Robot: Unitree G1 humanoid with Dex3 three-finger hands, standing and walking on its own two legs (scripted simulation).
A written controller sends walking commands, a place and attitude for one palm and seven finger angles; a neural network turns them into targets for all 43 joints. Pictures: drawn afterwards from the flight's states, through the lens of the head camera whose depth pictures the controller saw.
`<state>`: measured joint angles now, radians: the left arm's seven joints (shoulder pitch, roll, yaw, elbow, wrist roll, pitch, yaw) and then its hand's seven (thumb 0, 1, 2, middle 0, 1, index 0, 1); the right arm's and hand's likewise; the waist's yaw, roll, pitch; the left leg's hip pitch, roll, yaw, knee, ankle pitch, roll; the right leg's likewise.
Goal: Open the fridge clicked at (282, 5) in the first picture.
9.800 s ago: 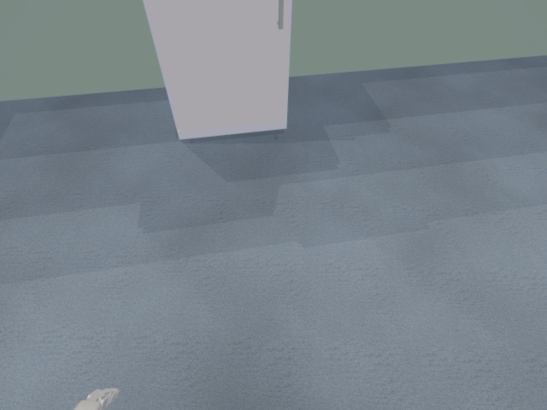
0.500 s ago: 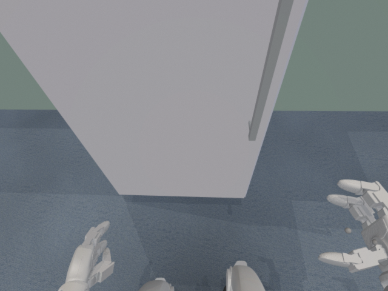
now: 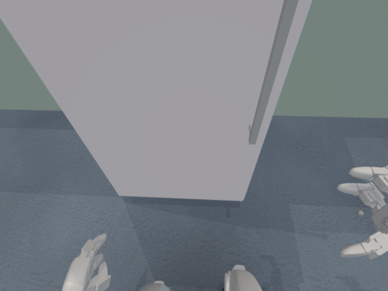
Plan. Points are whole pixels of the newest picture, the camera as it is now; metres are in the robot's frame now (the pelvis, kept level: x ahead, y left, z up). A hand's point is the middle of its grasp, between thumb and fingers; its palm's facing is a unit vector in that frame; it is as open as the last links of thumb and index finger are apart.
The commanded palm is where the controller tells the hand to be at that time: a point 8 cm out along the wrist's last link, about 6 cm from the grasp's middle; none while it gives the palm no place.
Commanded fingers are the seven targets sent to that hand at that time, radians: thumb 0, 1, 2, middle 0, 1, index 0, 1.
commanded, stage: raise the hand to about handle height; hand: right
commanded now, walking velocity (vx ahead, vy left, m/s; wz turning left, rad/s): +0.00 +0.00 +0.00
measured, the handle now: (268, 69) +0.54 -0.13 +0.16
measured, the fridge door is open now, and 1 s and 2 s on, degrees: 0 0 0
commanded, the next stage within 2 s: move the hooked fingers beside the handle in 0.42 s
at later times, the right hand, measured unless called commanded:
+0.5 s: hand (346, 212) +0.27 -0.25 +0.06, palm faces +0.01 +1.00 -0.05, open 14.0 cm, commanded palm +0.24 -0.30 +0.06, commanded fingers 0.00 0.50 -0.30 0.30 1.20 0.30 1.20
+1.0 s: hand (324, 181) +0.33 -0.23 +0.06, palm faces +0.00 +1.00 -0.03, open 14.0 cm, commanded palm +0.31 -0.28 +0.06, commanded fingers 0.00 0.50 -0.30 0.30 1.20 0.30 1.20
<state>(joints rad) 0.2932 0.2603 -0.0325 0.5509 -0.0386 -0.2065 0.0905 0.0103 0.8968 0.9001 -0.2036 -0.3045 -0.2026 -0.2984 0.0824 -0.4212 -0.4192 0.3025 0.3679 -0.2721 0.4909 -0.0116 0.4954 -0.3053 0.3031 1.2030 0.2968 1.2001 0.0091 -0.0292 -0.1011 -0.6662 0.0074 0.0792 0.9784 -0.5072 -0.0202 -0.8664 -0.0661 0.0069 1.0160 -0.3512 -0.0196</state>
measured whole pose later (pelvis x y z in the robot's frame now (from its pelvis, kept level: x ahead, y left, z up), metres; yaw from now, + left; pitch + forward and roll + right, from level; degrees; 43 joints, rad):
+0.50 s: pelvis +0.00 +0.02 +0.00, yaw +0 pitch +12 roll +3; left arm 0.28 0.26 -0.03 0.55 -0.04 -0.20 0.09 0.01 0.90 0.90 -0.20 -0.30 -0.20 -0.30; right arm 0.08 -0.40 -0.41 0.33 0.38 -0.30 0.51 -0.01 0.50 -0.30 0.30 1.20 0.30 1.20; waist 0.00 -0.04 -0.11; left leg -0.68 -0.01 0.08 1.01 -0.53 0.00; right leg -0.87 -0.08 0.01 1.03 -0.36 0.00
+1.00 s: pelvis +0.01 +0.02 +0.00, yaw +1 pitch +13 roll +3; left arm 0.30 0.26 -0.03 0.58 -0.03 -0.15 0.09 0.01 0.90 0.90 -0.20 -0.30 -0.20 -0.30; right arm -0.14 -0.39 -0.38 0.49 0.32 -0.31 0.45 -0.01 0.50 -0.30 0.30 1.20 0.30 1.20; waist 0.02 -0.03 -0.11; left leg -0.72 0.00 0.07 1.03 -0.53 0.00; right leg -0.90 -0.08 0.00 1.03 -0.36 0.00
